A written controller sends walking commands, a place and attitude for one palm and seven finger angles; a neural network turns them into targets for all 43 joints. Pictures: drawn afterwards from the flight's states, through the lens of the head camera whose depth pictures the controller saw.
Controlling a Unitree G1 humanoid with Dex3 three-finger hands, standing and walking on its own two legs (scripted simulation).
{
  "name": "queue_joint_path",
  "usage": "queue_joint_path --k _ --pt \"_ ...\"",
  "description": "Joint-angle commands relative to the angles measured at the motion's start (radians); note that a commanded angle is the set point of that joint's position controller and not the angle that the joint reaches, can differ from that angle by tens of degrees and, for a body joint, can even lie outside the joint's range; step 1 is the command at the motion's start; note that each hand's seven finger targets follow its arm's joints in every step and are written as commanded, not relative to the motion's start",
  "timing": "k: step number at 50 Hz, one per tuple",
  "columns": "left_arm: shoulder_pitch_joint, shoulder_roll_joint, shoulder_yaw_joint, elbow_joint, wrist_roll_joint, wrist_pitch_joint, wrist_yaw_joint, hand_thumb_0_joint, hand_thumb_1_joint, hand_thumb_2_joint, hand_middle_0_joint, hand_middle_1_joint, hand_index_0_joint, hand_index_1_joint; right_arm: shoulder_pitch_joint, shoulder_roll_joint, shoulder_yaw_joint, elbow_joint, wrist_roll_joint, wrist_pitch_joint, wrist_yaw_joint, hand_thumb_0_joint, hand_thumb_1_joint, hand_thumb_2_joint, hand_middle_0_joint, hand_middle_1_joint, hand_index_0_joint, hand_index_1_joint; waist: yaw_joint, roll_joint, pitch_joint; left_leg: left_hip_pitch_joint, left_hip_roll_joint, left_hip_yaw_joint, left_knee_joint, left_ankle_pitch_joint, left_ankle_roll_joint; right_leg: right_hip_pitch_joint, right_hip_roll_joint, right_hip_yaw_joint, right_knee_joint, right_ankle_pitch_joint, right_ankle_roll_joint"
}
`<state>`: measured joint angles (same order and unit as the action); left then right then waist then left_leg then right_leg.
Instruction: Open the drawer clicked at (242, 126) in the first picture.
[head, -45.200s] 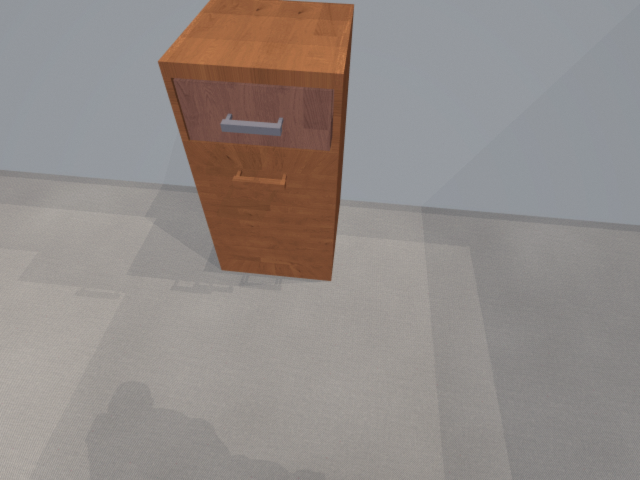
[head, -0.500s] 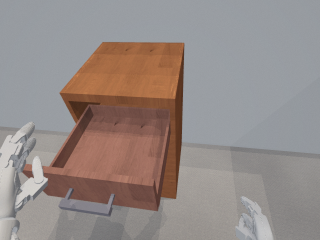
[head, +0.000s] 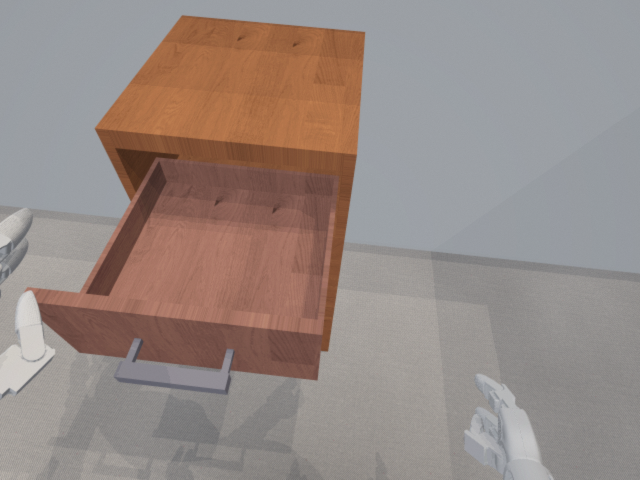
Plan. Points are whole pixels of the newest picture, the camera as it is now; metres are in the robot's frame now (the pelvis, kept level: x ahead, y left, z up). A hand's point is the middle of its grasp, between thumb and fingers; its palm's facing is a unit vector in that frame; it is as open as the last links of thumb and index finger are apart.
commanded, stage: step back with the hand held close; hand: left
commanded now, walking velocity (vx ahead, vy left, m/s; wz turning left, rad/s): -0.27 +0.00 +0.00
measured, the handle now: (178, 363) +0.27 +0.21 -0.07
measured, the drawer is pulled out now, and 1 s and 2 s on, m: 0.30 0.30 0.30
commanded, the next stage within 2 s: stop stepping back and stand still in 0.90 s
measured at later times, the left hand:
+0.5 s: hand (5, 444) +0.13 +0.24 +0.17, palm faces +0.38 -0.80 -0.47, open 7.4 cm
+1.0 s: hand out of the picture -0.02 +0.19 +0.14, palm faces +0.33 -0.83 -0.45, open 7.4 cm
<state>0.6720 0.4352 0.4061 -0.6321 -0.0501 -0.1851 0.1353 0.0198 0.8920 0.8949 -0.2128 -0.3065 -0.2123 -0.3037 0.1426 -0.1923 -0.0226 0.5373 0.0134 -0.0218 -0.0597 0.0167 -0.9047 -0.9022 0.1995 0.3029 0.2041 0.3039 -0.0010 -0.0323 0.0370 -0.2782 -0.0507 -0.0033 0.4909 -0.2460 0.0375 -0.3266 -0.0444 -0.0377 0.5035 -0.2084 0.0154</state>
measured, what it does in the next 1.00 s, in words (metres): walks backwards: right foot, then left foot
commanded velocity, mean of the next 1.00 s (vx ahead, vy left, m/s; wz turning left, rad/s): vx -0.35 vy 0.00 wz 0.00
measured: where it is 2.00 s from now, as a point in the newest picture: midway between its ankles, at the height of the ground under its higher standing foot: outside the picture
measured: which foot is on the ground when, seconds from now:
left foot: down 0.00-0.68, up 0.70-0.92, down 0.94-1.00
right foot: down 0.00-0.36, up 0.38-0.58, down 0.60-0.96, up 0.98-1.00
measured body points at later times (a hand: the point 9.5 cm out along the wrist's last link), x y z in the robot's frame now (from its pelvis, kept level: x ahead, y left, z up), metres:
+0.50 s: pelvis -0.07 -0.01 +0.00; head -0.03 +0.01 +0.45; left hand +0.10 +0.28 +0.19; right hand +0.10 -0.25 -0.08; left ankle -0.02 +0.09 -0.74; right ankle -0.09 -0.13 -0.71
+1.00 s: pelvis -0.21 -0.05 +0.00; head -0.17 -0.03 +0.44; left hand -0.04 +0.23 +0.17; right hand -0.01 -0.30 -0.07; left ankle -0.20 +0.07 -0.74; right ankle -0.17 -0.15 -0.73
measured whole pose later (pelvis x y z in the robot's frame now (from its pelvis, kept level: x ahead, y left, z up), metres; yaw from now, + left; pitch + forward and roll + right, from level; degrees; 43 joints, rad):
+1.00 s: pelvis -0.21 -0.05 +0.00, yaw +1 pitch +2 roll +2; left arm 0.65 0.40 0.36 -0.63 -0.05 -0.19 0.16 0.02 0.89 0.90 -0.21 -0.31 -0.21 -0.30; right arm 0.09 -0.21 -0.05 0.58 0.02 -0.05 -0.08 0.02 -0.91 -0.90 0.20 0.30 0.20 0.30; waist 0.00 -0.08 0.07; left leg -0.30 -0.02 0.04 0.48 -0.21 0.01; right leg -0.42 -0.02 -0.05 0.64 -0.30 -0.01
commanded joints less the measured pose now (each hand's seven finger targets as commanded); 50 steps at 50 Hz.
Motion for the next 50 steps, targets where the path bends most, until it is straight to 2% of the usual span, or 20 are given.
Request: queue_joint_path --k 1,7,10,12,15,17,20,23,25,30,32,33,34,35,38,44,45,47,48,50 --pt "0.011 0.092 0.099 -0.181 0.000 -0.058 0.023 0.000 0.900 0.900 -0.200 -0.300 -0.200 -0.300 -0.072 -0.133 -0.040 -0.148 -0.011 -0.069 -0.007 0.000 -0.900 -0.900 0.200 0.300 0.200 0.300 0.011 0.166 -0.156 -0.149 0.234 -0.149 -0.162 0.326 0.029 0.211 0.008 0.015 0.134 0.035 -0.013" --pt "-0.049 0.084 0.082 -0.195 0.009 -0.064 0.025 0.000 0.900 0.900 -0.200 -0.300 -0.200 -0.300 -0.055 -0.139 -0.027 -0.158 -0.003 -0.089 -0.003 0.000 -0.900 -0.900 0.200 0.300 0.200 0.300 0.004 0.082 -0.112 -0.331 0.183 -0.121 -0.101 -0.066 0.036 0.276 -0.031 0.089 0.068 0.146 -0.024" --pt "-0.071 0.115 0.095 -0.191 0.006 -0.069 0.033 0.000 0.900 0.900 -0.200 -0.300 -0.200 -0.300 -0.030 -0.137 -0.042 -0.145 -0.002 -0.086 0.001 0.000 -0.900 -0.900 0.200 0.300 0.200 0.300 -0.009 -0.092 -0.101 -0.140 0.048 -0.048 0.147 -0.182 -0.014 -0.014 -0.172 0.293 -0.216 -0.091 -0.110" --pt "-0.084 0.089 0.057 -0.193 0.002 -0.074 0.038 0.000 0.900 0.900 -0.200 -0.300 -0.200 -0.300 -0.030 -0.122 -0.033 -0.127 -0.004 -0.081 0.001 0.000 -0.900 -0.900 0.200 0.300 0.200 0.300 -0.014 -0.149 -0.121 -0.005 0.033 -0.031 0.302 -0.160 -0.024 -0.148 -0.255 0.283 -0.285 -0.218 -0.141" --pt "-0.054 0.119 0.100 -0.201 0.002 -0.070 0.047 0.000 0.900 0.900 -0.200 -0.300 -0.200 -0.300 -0.062 -0.121 -0.020 -0.126 -0.011 -0.078 -0.010 0.000 -0.900 -0.900 0.200 0.300 0.200 0.300 -0.011 -0.031 -0.127 0.020 0.067 -0.039 0.055 -0.101 -0.016 -0.118 -0.166 0.161 -0.192 -0.167 -0.091" --pt "-0.036 0.103 0.094 -0.244 0.007 -0.085 0.049 0.000 0.900 0.900 -0.200 -0.300 -0.200 -0.300 -0.067 -0.138 -0.023 -0.138 -0.008 -0.085 -0.017 0.000 -0.900 -0.900 0.200 0.300 0.200 0.300 -0.006 0.202 -0.117 -0.153 0.211 -0.210 -0.187 0.019 0.031 0.051 -0.003 0.039 0.079 -0.058 -0.017" --pt "-0.032 0.123 0.125 -0.247 0.018 -0.099 0.047 0.000 0.900 0.900 -0.200 -0.300 -0.200 -0.300 -0.059 -0.112 -0.031 -0.134 -0.019 -0.120 -0.011 0.000 -0.900 -0.900 0.200 0.300 0.200 0.300 0.000 0.339 -0.163 -0.244 0.345 -0.284 -0.253 0.087 0.096 0.069 0.039 0.050 0.430 -0.240 -0.006" --pt "0.004 0.081 0.089 -0.253 0.003 -0.105 0.047 0.000 0.900 0.900 -0.200 -0.300 -0.200 -0.300 -0.021 -0.118 -0.044 -0.091 -0.028 -0.144 -0.002 0.000 -0.900 -0.900 0.200 0.300 0.200 0.300 0.008 0.180 -0.169 -0.017 0.327 -0.218 -0.114 0.512 0.100 -0.045 0.033 0.051 0.312 -0.257 -0.009" --pt "0.021 0.072 0.077 -0.232 0.002 -0.092 0.042 0.000 0.900 0.900 -0.200 -0.300 -0.200 -0.300 -0.029 -0.125 -0.049 -0.075 -0.022 -0.146 0.008 0.000 -0.900 -0.900 0.200 0.300 0.200 0.300 0.004 0.189 -0.202 0.131 0.310 -0.165 -0.064 0.653 0.082 -0.059 0.039 0.022 0.191 -0.195 -0.004" --pt "0.011 0.104 0.094 -0.219 -0.007 -0.097 0.013 0.000 0.900 0.900 -0.200 -0.300 -0.200 -0.300 -0.067 -0.146 -0.034 -0.059 -0.026 -0.146 0.019 0.000 -0.900 -0.900 0.200 0.300 0.200 0.300 0.012 0.221 -0.228 0.148 0.286 -0.162 -0.036 0.607 0.048 0.081 0.042 0.006 -0.105 0.001 -0.004" --pt "0.006 0.124 0.116 -0.230 -0.014 -0.111 0.001 0.000 0.900 0.900 -0.200 -0.300 -0.200 -0.300 -0.086 -0.142 -0.032 -0.081 -0.012 -0.130 0.023 0.000 -0.900 -0.900 0.200 0.300 0.200 0.300 0.022 0.139 -0.265 0.117 0.238 -0.098 0.022 0.504 0.017 0.163 0.021 -0.003 -0.170 0.211 0.001" --pt "0.025 0.145 0.131 -0.234 -0.011 -0.113 0.000 0.000 0.900 0.900 -0.200 -0.300 -0.200 -0.300 -0.087 -0.126 -0.032 -0.100 -0.002 -0.110 0.024 0.000 -0.900 -0.900 0.200 0.300 0.200 0.300 0.021 0.011 -0.312 0.092 0.170 -0.011 0.119 0.446 -0.014 0.207 -0.044 0.050 -0.177 0.480 -0.006" --pt "0.034 0.134 0.120 -0.196 -0.020 -0.106 -0.005 0.000 0.900 0.900 -0.200 -0.300 -0.200 -0.300 -0.081 -0.119 -0.049 -0.117 0.023 -0.103 0.023 0.000 -0.900 -0.900 0.200 0.300 0.200 0.300 0.009 -0.200 -0.313 -0.010 0.072 0.058 0.267 0.135 -0.052 0.215 -0.165 0.111 -0.144 0.713 -0.053" --pt "0.059 0.172 0.168 -0.160 -0.019 -0.102 0.003 0.000 0.900 0.900 -0.200 -0.300 -0.200 -0.300 -0.109 -0.121 -0.056 -0.134 0.040 -0.096 0.019 0.000 -0.900 -0.900 0.200 0.300 0.200 0.300 0.025 -0.270 -0.301 -0.135 0.005 0.030 0.462 -0.201 -0.057 0.190 -0.264 0.190 -0.131 0.859 -0.100" --pt "0.140 0.111 0.153 -0.086 -0.019 -0.079 0.013 0.000 0.900 0.900 -0.200 -0.300 -0.200 -0.300 -0.157 -0.051 -0.015 -0.125 0.017 -0.063 -0.003 0.000 -0.900 -0.900 0.200 0.300 0.200 0.300 -0.001 -0.112 -0.215 -0.272 0.049 -0.054 0.563 -0.234 -0.076 0.161 -0.282 0.148 -0.121 0.725 -0.163" --pt "0.044 0.095 0.085 -0.168 0.000 -0.062 0.047 0.000 0.900 0.900 -0.200 -0.300 -0.200 -0.300 -0.100 -0.089 -0.013 -0.107 0.000 -0.034 -0.042 0.000 -0.900 -0.900 0.200 0.300 0.200 0.300 -0.027 -0.057 -0.221 -0.078 0.052 0.033 -0.083 0.010 -0.055 0.260 -0.142 0.084 -0.012 0.728 -0.069" --pt "0.019 0.099 0.064 -0.207 -0.005 -0.062 0.048 0.000 0.900 0.900 -0.200 -0.300 -0.200 -0.300 -0.110 -0.096 -0.024 -0.100 0.006 -0.037 -0.045 0.000 -0.900 -0.900 0.200 0.300 0.200 0.300 -0.031 -0.009 -0.222 0.009 0.096 0.026 -0.178 0.192 -0.049 0.231 -0.112 0.062 0.040 0.648 -0.042" --pt "-0.038 0.120 0.058 -0.314 0.002 -0.087 0.047 0.000 0.900 0.900 -0.200 -0.300 -0.200 -0.300 -0.071 -0.124 -0.052 -0.112 0.005 -0.071 -0.027 0.000 -0.900 -0.900 0.200 0.300 0.200 0.300 -0.004 0.185 -0.269 0.191 0.308 -0.134 -0.104 0.748 0.019 0.023 -0.020 0.029 0.162 0.091 0.005" --pt "-0.011 0.115 0.059 -0.334 -0.003 -0.098 0.042 0.000 0.900 0.900 -0.200 -0.300 -0.200 -0.300 -0.044 -0.128 -0.064 -0.108 0.009 -0.105 -0.010 0.000 -0.900 -0.900 0.200 0.300 0.200 0.300 0.000 0.230 -0.282 0.270 0.370 -0.132 -0.096 0.867 0.045 -0.078 0.001 0.034 0.257 -0.154 -0.013" --pt "0.057 0.133 0.099 -0.326 0.002 -0.098 0.042 0.000 0.900 0.900 -0.200 -0.300 -0.200 -0.300 -0.059 -0.100 -0.050 -0.091 -0.020 -0.147 -0.003 0.000 -0.900 -0.900 0.200 0.300 0.200 0.300 0.012 0.362 -0.285 0.131 0.395 -0.160 -0.115 0.750 0.091 -0.092 0.008 0.064 0.446 -0.297 -0.005"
